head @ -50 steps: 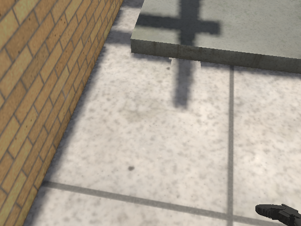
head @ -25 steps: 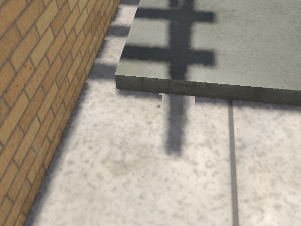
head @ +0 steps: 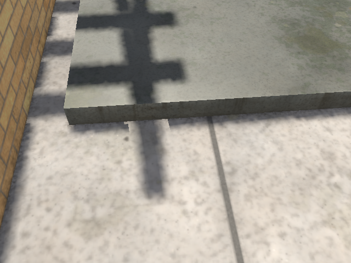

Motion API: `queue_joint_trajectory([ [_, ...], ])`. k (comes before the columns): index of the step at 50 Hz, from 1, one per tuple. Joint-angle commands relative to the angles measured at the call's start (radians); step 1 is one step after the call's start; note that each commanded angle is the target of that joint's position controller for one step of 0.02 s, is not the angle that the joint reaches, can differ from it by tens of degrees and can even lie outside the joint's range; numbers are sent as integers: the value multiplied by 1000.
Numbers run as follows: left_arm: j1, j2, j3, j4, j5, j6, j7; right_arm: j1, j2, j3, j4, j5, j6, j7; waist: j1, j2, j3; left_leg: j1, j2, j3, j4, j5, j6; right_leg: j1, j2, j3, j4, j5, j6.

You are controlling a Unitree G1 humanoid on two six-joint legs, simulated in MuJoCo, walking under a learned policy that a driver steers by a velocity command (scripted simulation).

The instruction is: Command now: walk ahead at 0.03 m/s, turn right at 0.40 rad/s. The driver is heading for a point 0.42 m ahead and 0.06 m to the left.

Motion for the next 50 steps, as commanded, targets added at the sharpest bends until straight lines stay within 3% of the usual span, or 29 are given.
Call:
queue_joint_trajectory([
  [1,58,52,8,-64,10,-9,-3,40,-182,-44,-60,-22,-7,0,11,138,-157,253,276,-205,-172,360,119,-16,-96,79,183,-216,-23],
  [2,37,104,23,-94,-2,-18,-3,50,-206,-48,-51,-56,3,2,8,329,-108,221,398,-389,-185,513,285,-171,5,-52,350,-492,29],
  [3,61,179,43,-67,18,-24,-4,26,-159,-37,-69,-38,1,4,-2,216,-104,208,422,-373,-166,526,328,-196,-52,-46,532,-477,74],
  [4,60,189,51,-42,13,-19,-4,7,-128,-29,-77,-25,1,4,-1,149,-98,207,362,-280,-138,526,295,-204,-57,-51,602,-420,92],
  [5,66,158,47,-20,13,-7,1,-6,-113,-22,-79,-14,3,4,4,112,-94,217,308,-215,-119,499,258,-209,-63,-54,638,-381,111],
  [6,67,136,40,-14,12,5,6,-4,-103,-14,-74,-3,6,6,-3,115,-87,223,296,-194,-112,523,255,-221,-64,-51,674,-345,125],
  [9,34,77,18,-13,-1,12,4,0,-89,0,-57,-9,14,10,-8,152,-82,210,228,-100,-122,531,246,-148,-80,-103,549,-284,148],
  [12,-13,42,-1,-14,7,10,0,16,-113,-1,-40,-5,20,10,-36,199,-96,228,215,-88,-125,442,235,-19,-150,-184,276,-282,156],
  [14,-34,59,1,-7,1,6,-1,49,-143,-6,-22,-2,25,9,-60,208,-80,222,228,-122,-130,394,242,43,-156,-217,144,-257,146],
  [17,23,69,5,47,11,-2,-3,65,-129,7,7,15,18,17,-20,175,-50,147,193,-132,-117,366,194,227,-158,-223,-180,19,92],
  [18,35,110,12,47,19,-4,3,81,-128,11,12,10,5,22,-25,137,-74,90,182,-132,-114,332,151,324,-213,-178,-158,123,65],
  [19,49,167,24,46,32,-2,7,88,-118,14,1,-13,-7,36,-47,30,-107,23,124,-69,-61,262,112,396,-286,-148,-58,324,25],
  [20,49,176,32,65,27,2,-1,72,-102,15,-5,-2,-10,41,-42,-86,-117,26,50,18,-39,100,73,328,-301,-147,-46,222,-32],
  [21,31,141,27,57,28,-1,-8,20,-118,14,-10,3,-5,39,-13,-82,-84,23,27,40,12,49,49,273,-309,-124,-87,110,-49],
  [22,22,139,27,54,36,-7,-8,-6,-126,5,-22,10,4,31,-5,-103,-48,-16,14,48,60,30,45,243,-321,-105,-108,47,-51],
  [24,11,146,30,50,32,-18,-1,26,-127,-2,-28,16,28,18,-15,-158,-3,-56,12,63,138,2,47,195,-381,-71,-134,77,-77],
  [27,-35,137,25,30,27,-33,15,55,-120,-15,-43,12,46,18,-26,-202,10,-93,27,107,324,-245,52,155,-491,-22,-136,234,-145],
  [29,-54,154,29,30,20,-39,19,46,-108,-17,-63,16,55,27,-22,-163,24,-135,58,115,363,-340,54,175,-521,-35,-121,331,-158],
  [32,-66,187,40,38,-6,-36,12,87,-99,-16,-60,24,64,47,-35,-132,-10,3,48,185,213,-193,81,121,-477,-119,-136,-45,-109],
  [33,-83,174,36,38,-9,-35,5,148,-99,-22,-35,27,63,52,-66,-121,-13,120,13,216,130,-135,97,45,-436,-167,-101,-204,-84],
  [34,-76,133,24,41,2,-37,-3,233,-113,-35,3,28,59,52,-91,-60,-17,244,-19,206,70,-135,117,-44,-379,-232,18,-313,-53],
  [35,-92,59,3,21,25,-45,-12,326,-193,-61,17,33,48,44,-114,175,-14,359,132,-85,-81,-206,193,-218,-276,-358,362,-365,23],
  [36,-184,34,-10,-72,17,-70,-11,368,-314,-73,-20,8,12,58,-132,354,-25,410,378,-687,-311,-354,396,-497,-111,-273,597,-501,53],
  [37,-187,98,7,-61,-19,-93,-13,320,-252,-53,-37,-19,-19,63,-114,211,10,370,433,-739,-356,-438,427,-538,-176,-160,691,-471,28],
  [38,-171,133,17,-44,-25,-107,-20,272,-196,-35,-46,-12,-36,57,-84,162,61,334,397,-636,-336,-426,381,-535,-215,-148,678,-368,4],
  [39,-149,138,24,-14,-6,-116,-21,244,-177,-29,-56,1,-41,50,-67,90,69,317,341,-520,-314,-375,330,-506,-244,-154,639,-273,-2],
  [41,-147,127,28,6,24,-128,-28,227,-170,-21,-64,4,-31,29,-56,92,51,293,255,-357,-319,-178,268,-418,-261,-165,525,-102,16],
  [45,-167,82,19,11,21,-138,-46,300,-154,-19,-46,9,-29,4,-65,88,7,355,205,-201,-310,149,248,-397,-222,-207,359,83,69],
  [50,-271,43,-6,-13,3,-141,-69,347,-150,-13,-10,2,-27,-1,-121,118,46,325,197,-99,-333,170,212,-358,-231,-246,160,243,83],
])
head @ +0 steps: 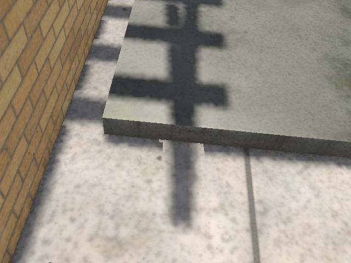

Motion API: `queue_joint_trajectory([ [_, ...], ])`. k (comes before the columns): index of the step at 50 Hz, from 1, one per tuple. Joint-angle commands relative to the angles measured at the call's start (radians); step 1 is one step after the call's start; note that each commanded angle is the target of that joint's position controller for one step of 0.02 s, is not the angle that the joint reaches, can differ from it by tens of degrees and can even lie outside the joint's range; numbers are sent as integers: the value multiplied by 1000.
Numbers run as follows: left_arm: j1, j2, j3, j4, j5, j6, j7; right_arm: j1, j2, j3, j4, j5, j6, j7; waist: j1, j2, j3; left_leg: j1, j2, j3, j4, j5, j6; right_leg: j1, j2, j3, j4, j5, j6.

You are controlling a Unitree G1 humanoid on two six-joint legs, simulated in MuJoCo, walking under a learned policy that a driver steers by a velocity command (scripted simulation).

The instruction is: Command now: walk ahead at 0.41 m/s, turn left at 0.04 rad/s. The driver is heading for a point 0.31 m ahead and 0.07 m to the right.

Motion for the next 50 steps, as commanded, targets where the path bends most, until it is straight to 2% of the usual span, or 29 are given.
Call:
queue_joint_trajectory([
  [1,-176,31,-11,-104,-12,-22,-17,43,-179,-45,-26,-4,-13,-8,-52,136,59,13,234,-108,-97,193,72,-79,3,-41,-103,93,1],
  [3,-216,31,-18,-117,-18,-29,-31,53,-177,-43,-14,-6,-15,-3,-67,129,98,10,245,-79,-109,210,72,-70,8,-63,-156,112,-21],
  [4,-229,26,-22,-123,-16,-34,-37,52,-173,-41,-7,-9,-14,-1,-68,125,115,6,244,-56,-95,289,68,-51,18,-76,-183,108,-34],
  [6,-229,24,-26,-128,-11,-43,-53,54,-172,-39,5,-13,-7,-3,-60,127,100,29,247,-14,-39,515,54,5,49,-107,-212,76,-64],
  [7,-202,34,-22,-124,-9,-47,-59,45,-176,-39,5,-15,-5,-6,-41,139,69,53,245,4,16,675,43,49,72,-118,-219,48,-84],
  [8,-151,53,-14,-111,-2,-50,-59,42,-183,-39,4,-12,-2,-11,-13,158,16,81,241,1,90,858,29,119,102,-129,-217,20,-105],
  [9,-58,76,-3,-83,3,-52,-55,29,-187,-38,1,-11,4,-16,37,171,-48,99,231,1,198,1021,14,215,136,-143,-222,1,-127],
  [10,78,99,8,-47,6,-56,-46,-10,-198,-36,-7,-9,9,-17,123,155,-118,64,200,24,368,1064,-12,379,130,-137,-301,123,-159],
  [11,239,151,15,-14,23,-55,-31,-29,-180,-25,-33,-27,1,-14,185,86,-260,-144,162,16,620,780,-45,714,-36,39,-246,408,-235],
  [12,269,209,14,5,36,-42,-28,147,-53,8,-24,-38,-6,2,81,-219,-435,-510,-10,39,1060,-328,-146,1091,-384,448,-169,790,-461],
  [13,292,117,4,6,16,-25,-23,149,-186,-20,19,-10,-12,13,143,-66,-528,-533,-7,-82,1144,-412,-142,1063,-370,525,-239,633,-469],
  [14,180,109,-4,-13,-1,-14,-16,18,-219,-33,-25,21,-9,14,134,-49,-340,-594,61,-52,1120,-352,-142,902,-315,379,-290,508,-408],
  [15,95,74,-16,-20,-5,-6,-9,-63,-202,-28,-49,15,-6,7,111,17,-219,-593,99,-12,1048,-288,-143,729,-253,288,-341,414,-356],
  [16,50,46,-30,-25,0,-1,-5,-95,-183,-29,-53,5,6,0,84,44,-144,-558,122,2,985,-257,-150,586,-221,235,-383,362,-334],
  [18,0,58,-27,-12,23,3,-8,-33,-132,-23,-43,-5,37,-11,17,-23,-93,-384,137,30,830,-207,-165,350,-155,140,-460,267,-312],
  [19,-26,56,-28,-7,26,2,-12,3,-100,-15,-33,-7,46,-16,-4,-50,-88,-323,136,49,736,-213,-175,284,-134,92,-469,288,-309],
  [21,-28,67,-24,10,30,3,-13,-6,-82,-8,-34,-18,55,-27,3,-73,-117,-261,135,65,604,-166,-183,263,-123,54,-462,315,-307],
  [23,-11,79,-20,29,25,13,-9,-39,-100,-14,-37,-15,64,-30,25,-66,-147,-223,139,65,517,-42,-176,274,-131,62,-472,146,-293],
  [25,-14,77,-25,44,22,26,-5,-77,-111,-20,-43,-13,72,-30,33,-62,-122,-187,133,67,442,26,-163,243,-122,76,-482,-127,-266],
  [26,-25,68,-30,48,19,32,-5,-88,-107,-22,-45,-17,72,-29,26,-61,-100,-155,124,77,381,59,-153,218,-109,78,-477,-257,-245],
  [28,-8,20,-53,67,18,36,-6,-111,-103,-24,-54,-34,66,-28,17,-44,-58,-89,123,73,251,93,-127,180,-65,77,-439,-423,-172],
  [29,31,-4,-64,83,26,34,-8,-123,-130,-26,-72,-39,61,-31,28,4,-41,-72,186,0,182,165,-105,172,-29,63,-391,-462,-120],
  [30,106,2,-60,91,31,32,-9,-171,-208,-41,-87,-31,59,-35,101,132,-12,-142,235,-53,172,129,-60,186,45,2,-340,-440,-77],
  [31,101,-3,-62,99,28,37,-2,-183,-168,-36,-71,-31,54,-27,100,196,-27,-271,214,-49,133,-75,-42,320,59,-47,-308,-352,-53],
  [32,77,21,-57,102,24,45,4,-195,-121,-24,-75,-34,46,-18,85,178,-1,-313,183,-34,115,-139,-57,357,56,-46,-287,-300,-45],
  [33,71,29,-54,109,20,51,10,-199,-109,-20,-71,-36,37,-13,83,167,1,-312,168,-18,122,-103,-76,366,50,-42,-275,-267,-50],
  [36,81,42,-51,132,18,58,18,-171,-115,-19,-60,-23,15,-9,69,119,-35,-232,151,9,182,111,-87,371,30,-19,-270,-159,-59],
  [41,63,41,-48,168,8,58,23,-166,-107,-15,-49,-19,17,-13,56,66,-78,-161,139,28,231,307,-68,397,21,-15,-247,-49,-43],
  [50,61,55,-40,245,6,83,42,-186,-104,-16,-7,-16,23,-5,64,39,-62,-149,128,41,216,365,-56,446,14,-11,-254,-11,-29],
])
